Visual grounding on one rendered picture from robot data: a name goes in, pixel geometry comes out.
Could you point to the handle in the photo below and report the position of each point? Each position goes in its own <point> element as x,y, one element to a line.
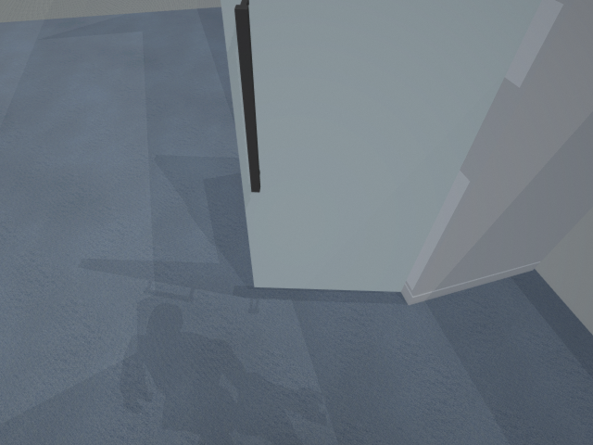
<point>246,69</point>

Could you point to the fridge door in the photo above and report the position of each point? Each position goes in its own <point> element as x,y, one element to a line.
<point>365,111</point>

